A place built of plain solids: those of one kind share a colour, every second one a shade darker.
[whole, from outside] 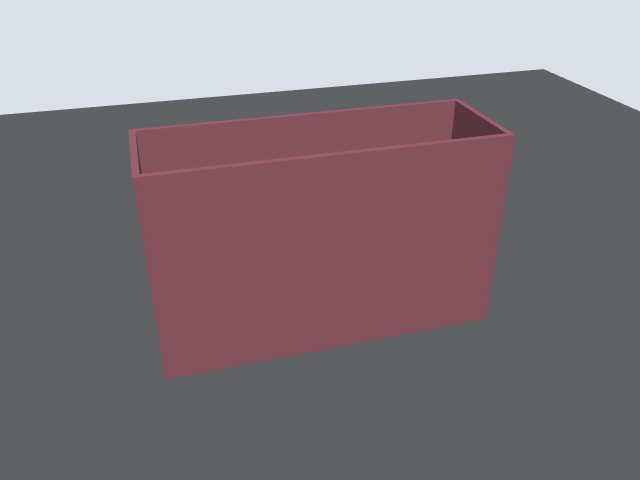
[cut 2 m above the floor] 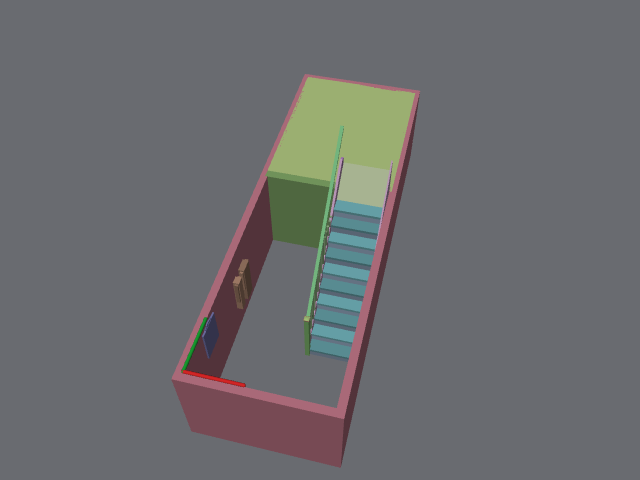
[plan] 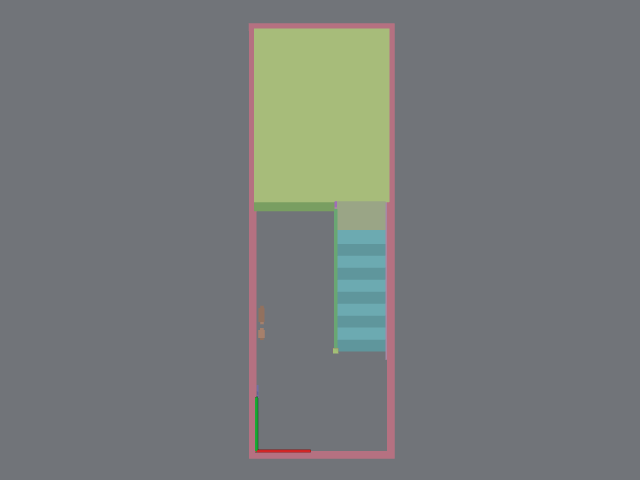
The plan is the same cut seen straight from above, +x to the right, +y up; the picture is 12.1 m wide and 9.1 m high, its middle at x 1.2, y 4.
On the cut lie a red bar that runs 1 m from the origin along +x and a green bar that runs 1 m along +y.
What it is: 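A row house's entrance hall, a dwelling of no particular year; the hall below, the landing 2.68 m above it, and between them a joiner's timber flight of 13 risers of about 0.206 m on goings of about 0.227 m, 0.92 m clear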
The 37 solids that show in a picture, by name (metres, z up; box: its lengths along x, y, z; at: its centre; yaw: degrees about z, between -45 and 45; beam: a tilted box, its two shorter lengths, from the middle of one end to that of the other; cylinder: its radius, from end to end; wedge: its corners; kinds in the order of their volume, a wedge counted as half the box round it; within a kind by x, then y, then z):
{
 "upper_1": {"box": [2.57, 3.3, 2.73], "at": [1.24, 6.36, 1.32]},
 "wall_1": {"box": [0.15, 8.26, 5.15], "at": [-0.07, 3.98, 2.52]},
 "wall_2": {"box": [2.77, 0.15, 5.15], "at": [1.24, -0.07, 2.52]},
 "wall_3": {"box": [2.77, 0.15, 5.15], "at": [1.24, 8.04, 2.52]},
 "wall_4": {"box": [0.15, 8.26, 5.15], "at": [2.54, 3.98, 2.52]},
 "carriage_1": {"wedge": [[1.51, 1.93, -0.05], [1.51, 1.93, 0.0], [1.51, 4.73, -0.05], [1.51, 4.73, 2.55], [2.44, 1.93, -0.05], [2.44, 1.93, 0.0], [2.44, 4.73, -0.05], [2.44, 4.73, 2.55]]},
 "upper_edge_1": {"box": [1.52, 0.17, 2.73], "at": [0.71, 4.63, 1.32]},
 "string_1": {"wedge": [[1.47, 1.9, -0.05], [1.47, 1.9, 0.26], [1.47, 4.62, -0.05], [1.47, 4.62, 2.74], [1.52, 1.9, -0.05], [1.52, 1.9, 0.26], [1.52, 4.62, -0.05], [1.52, 4.62, 2.74]]},
 "string_2": {"wedge": [[2.44, 1.73, -0.05], [2.44, 1.73, 0.11], [2.44, 4.71, -0.05], [2.44, 4.71, 2.82], [2.47, 1.73, -0.05], [2.47, 1.73, 0.11], [2.47, 4.71, -0.05], [2.47, 4.71, 2.82]]},
 "riser_1": {"wedge": [[1.51, 1.9, -0.05], [1.51, 1.9, 0.15], [1.51, 2.16, 0.08], [1.51, 2.16, 0.15], [2.45, 1.9, -0.05], [2.45, 1.9, 0.15], [2.45, 2.16, 0.08], [2.45, 2.16, 0.15]]},
 "riser_2": {"wedge": [[1.51, 2.13, 0.17], [1.51, 2.13, 0.35], [1.51, 2.39, 0.28], [1.51, 2.39, 0.35], [2.45, 2.13, 0.17], [2.45, 2.13, 0.35], [2.45, 2.39, 0.28], [2.45, 2.39, 0.35]]},
 "riser_3": {"wedge": [[1.51, 2.36, 0.38], [1.51, 2.36, 0.56], [1.51, 2.61, 0.49], [1.51, 2.61, 0.56], [2.45, 2.36, 0.38], [2.45, 2.36, 0.56], [2.45, 2.61, 0.49], [2.45, 2.61, 0.56]]},
 "riser_4": {"wedge": [[1.51, 2.58, 0.58], [1.51, 2.58, 0.77], [1.51, 2.84, 0.7], [1.51, 2.84, 0.77], [2.45, 2.58, 0.58], [2.45, 2.58, 0.77], [2.45, 2.84, 0.7], [2.45, 2.84, 0.77]]},
 "riser_5": {"wedge": [[1.51, 2.81, 0.79], [1.51, 2.81, 0.97], [1.51, 3.07, 0.9], [1.51, 3.07, 0.97], [2.45, 2.81, 0.79], [2.45, 2.81, 0.97], [2.45, 3.07, 0.9], [2.45, 3.07, 0.97]]},
 "riser_6": {"wedge": [[1.51, 3.04, 1.0], [1.51, 3.04, 1.18], [1.51, 3.29, 1.11], [1.51, 3.29, 1.18], [2.45, 3.04, 1.0], [2.45, 3.04, 1.18], [2.45, 3.29, 1.11], [2.45, 3.29, 1.18]]},
 "riser_7": {"wedge": [[1.51, 3.26, 1.2], [1.51, 3.26, 1.39], [1.51, 3.52, 1.32], [1.51, 3.52, 1.39], [2.45, 3.26, 1.2], [2.45, 3.26, 1.39], [2.45, 3.52, 1.32], [2.45, 3.52, 1.39]]},
 "riser_8": {"wedge": [[1.51, 3.49, 1.41], [1.51, 3.49, 1.59], [1.51, 3.75, 1.52], [1.51, 3.75, 1.59], [2.45, 3.49, 1.41], [2.45, 3.49, 1.59], [2.45, 3.75, 1.52], [2.45, 3.75, 1.59]]},
 "riser_9": {"wedge": [[1.51, 3.72, 1.62], [1.51, 3.72, 1.8], [1.51, 3.97, 1.73], [1.51, 3.97, 1.8], [2.45, 3.72, 1.62], [2.45, 3.72, 1.8], [2.45, 3.97, 1.73], [2.45, 3.97, 1.8]]},
 "riser_10": {"wedge": [[1.51, 3.94, 1.82], [1.51, 3.94, 2.01], [1.51, 4.2, 1.94], [1.51, 4.2, 2.01], [2.45, 3.94, 1.82], [2.45, 3.94, 2.01], [2.45, 4.2, 1.94], [2.45, 4.2, 2.01]]},
 "rail_1": {"wedge": [[1.46, 1.94, 1.1], [1.46, 1.94, 1.16], [1.46, 4.59, 3.51], [1.46, 4.59, 3.57], [1.53, 1.94, 1.1], [1.53, 1.94, 1.16], [1.53, 4.59, 3.51], [1.53, 4.59, 3.57]]},
 "tread_1": {"wedge": [[1.51, 1.88, 0.2], [1.51, 1.89, 0.14], [1.51, 2.16, 0.14], [1.51, 2.16, 0.2], [2.45, 1.88, 0.2], [2.45, 1.89, 0.14], [2.45, 2.16, 0.14], [2.45, 2.16, 0.2]]},
 "tread_2": {"wedge": [[1.51, 2.11, 0.35], [1.51, 2.11, 0.4], [1.51, 2.39, 0.35], [1.51, 2.39, 0.41], [2.45, 2.11, 0.35], [2.45, 2.11, 0.4], [2.45, 2.39, 0.35], [2.45, 2.39, 0.41]]},
 "tread_3": {"wedge": [[1.51, 2.34, 0.55], [1.51, 2.34, 0.61], [1.51, 2.61, 0.55], [1.51, 2.61, 0.61], [2.45, 2.34, 0.55], [2.45, 2.34, 0.61], [2.45, 2.61, 0.55], [2.45, 2.61, 0.61]]},
 "tread_4": {"wedge": [[1.51, 2.56, 0.82], [1.51, 2.57, 0.76], [1.51, 2.84, 0.76], [1.51, 2.84, 0.82], [2.45, 2.56, 0.82], [2.45, 2.57, 0.76], [2.45, 2.84, 0.76], [2.45, 2.84, 0.82]]},
 "tread_5": {"wedge": [[1.51, 2.79, 0.97], [1.51, 2.79, 1.02], [1.51, 3.07, 0.97], [1.51, 3.07, 1.03], [2.45, 2.79, 0.97], [2.45, 2.79, 1.03], [2.45, 3.07, 0.97], [2.45, 3.07, 1.03]]},
 "tread_6": {"wedge": [[1.51, 3.02, 1.17], [1.51, 3.02, 1.23], [1.51, 3.29, 1.17], [1.51, 3.29, 1.23], [2.45, 3.02, 1.17], [2.45, 3.02, 1.23], [2.45, 3.29, 1.17], [2.45, 3.29, 1.23]]},
 "tread_7": {"wedge": [[1.51, 3.25, 1.38], [1.51, 3.25, 1.44], [1.51, 3.52, 1.38], [1.51, 3.52, 1.44], [2.45, 3.25, 1.38], [2.45, 3.25, 1.44], [2.45, 3.52, 1.38], [2.45, 3.52, 1.44]]},
 "tread_8": {"wedge": [[1.51, 3.47, 1.59], [1.51, 3.47, 1.64], [1.51, 3.75, 1.59], [1.51, 3.75, 1.65], [2.45, 3.47, 1.59], [2.45, 3.47, 1.64], [2.45, 3.75, 1.59], [2.45, 3.75, 1.65]]},
 "tread_9": {"wedge": [[1.51, 3.7, 1.79], [1.51, 3.7, 1.85], [1.51, 3.97, 1.79], [1.51, 3.97, 1.85], [2.45, 3.7, 1.79], [2.45, 3.7, 1.85], [2.45, 3.97, 1.79], [2.45, 3.97, 1.85]]},
 "tread_10": {"wedge": [[1.51, 3.93, 2.0], [1.51, 3.93, 2.06], [1.51, 4.2, 2.0], [1.51, 4.2, 2.06], [2.45, 3.93, 2.0], [2.45, 3.93, 2.06], [2.45, 4.2, 2.0], [2.45, 4.2, 2.06]]},
 "coat_pegs_1": {"box": [0.12, 0.15, 0.84], "at": [0.09, 2.22, 1.14]},
 "coat_pegs_2": {"box": [0.12, 0.27, 0.92], "at": [0.09, 2.58, 1.1]},
 "coat_pegs_3": {"box": [0.07, 0.07, 0.53], "at": [0.1, 2.14, 1.26]},
 "coat_pegs_4": {"box": [0.07, 0.07, 0.53], "at": [0.1, 2.44, 1.26]},
 "wall_mirror_1": {"box": [0.034, 0.5, 0.73], "at": [0.02, 1.0, 1.52]},
 "newel_foot_1": {"box": [0.09, 0.09, 1.29], "at": [1.5, 1.9, 0.59]},
 "bal_1": {"cylinder": 0.024, "from": [1.5, 2.86, 1.11], "to": [1.5, 2.86, 1.96]}
}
